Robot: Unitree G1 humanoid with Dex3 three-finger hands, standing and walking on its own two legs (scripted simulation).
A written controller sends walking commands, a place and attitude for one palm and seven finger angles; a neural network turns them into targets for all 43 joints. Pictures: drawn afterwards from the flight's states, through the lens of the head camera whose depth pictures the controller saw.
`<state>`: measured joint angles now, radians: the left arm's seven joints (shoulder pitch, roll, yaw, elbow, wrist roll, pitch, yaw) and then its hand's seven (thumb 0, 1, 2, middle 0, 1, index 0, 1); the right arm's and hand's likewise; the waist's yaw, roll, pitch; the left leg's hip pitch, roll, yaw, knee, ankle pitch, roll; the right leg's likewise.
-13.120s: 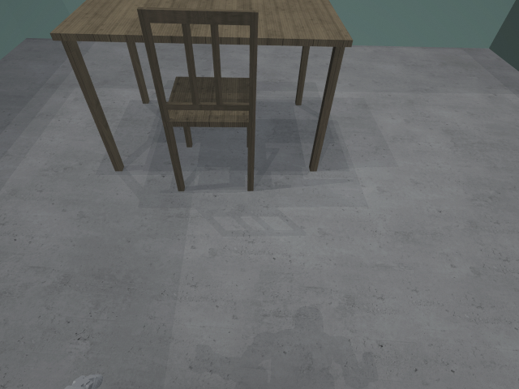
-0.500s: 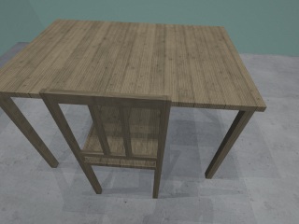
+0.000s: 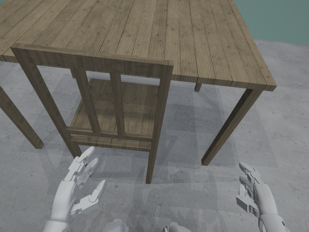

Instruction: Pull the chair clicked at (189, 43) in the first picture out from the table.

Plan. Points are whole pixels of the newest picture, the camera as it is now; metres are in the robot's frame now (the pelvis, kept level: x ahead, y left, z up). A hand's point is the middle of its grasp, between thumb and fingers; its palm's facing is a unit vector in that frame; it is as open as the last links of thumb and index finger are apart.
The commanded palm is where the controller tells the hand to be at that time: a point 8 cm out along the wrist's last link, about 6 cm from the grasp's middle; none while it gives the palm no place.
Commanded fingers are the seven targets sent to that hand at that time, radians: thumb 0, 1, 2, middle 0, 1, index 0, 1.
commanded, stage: raise the hand toward the chair's back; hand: left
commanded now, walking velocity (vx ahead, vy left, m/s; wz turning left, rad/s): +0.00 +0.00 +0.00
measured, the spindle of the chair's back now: (89, 104) +0.49 +0.25 -0.01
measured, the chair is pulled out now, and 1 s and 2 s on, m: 0.00 0.00 0.00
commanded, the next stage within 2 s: aim the fingers beside a spindle in 1.66 s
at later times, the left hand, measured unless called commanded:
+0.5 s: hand (70, 184) +0.22 +0.20 +0.03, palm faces +0.08 -1.00 -0.03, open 13.7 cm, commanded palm +0.18 +0.26 +0.02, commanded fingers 0.00 -0.22 0.42 -0.09 -0.12 -0.09 -0.12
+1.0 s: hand (59, 181) +0.23 +0.24 +0.02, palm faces -0.02 -1.00 -0.04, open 16.8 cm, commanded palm +0.21 +0.30 +0.04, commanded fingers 0.00 -0.50 0.30 -0.06 -0.08 -0.06 -0.08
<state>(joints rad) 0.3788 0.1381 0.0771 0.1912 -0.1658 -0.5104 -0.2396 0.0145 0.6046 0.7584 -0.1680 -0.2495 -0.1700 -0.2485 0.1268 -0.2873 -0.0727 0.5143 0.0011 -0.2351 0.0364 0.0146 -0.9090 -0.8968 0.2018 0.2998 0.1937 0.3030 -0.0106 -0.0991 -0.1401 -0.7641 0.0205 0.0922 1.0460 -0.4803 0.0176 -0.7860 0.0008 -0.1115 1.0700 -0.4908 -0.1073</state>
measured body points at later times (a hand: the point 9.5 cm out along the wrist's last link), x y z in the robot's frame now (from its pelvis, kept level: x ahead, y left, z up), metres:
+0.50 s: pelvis +0.00 +0.01 -0.01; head +0.06 +0.01 +0.44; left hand +0.21 +0.26 +0.04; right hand +0.15 -0.23 -0.10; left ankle +0.02 +0.11 -0.67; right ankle +0.03 -0.06 -0.67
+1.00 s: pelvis +0.00 +0.04 +0.00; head +0.07 +0.05 +0.44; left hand +0.22 +0.29 +0.03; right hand +0.21 -0.18 -0.07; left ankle +0.02 +0.11 -0.67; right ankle +0.03 -0.06 -0.66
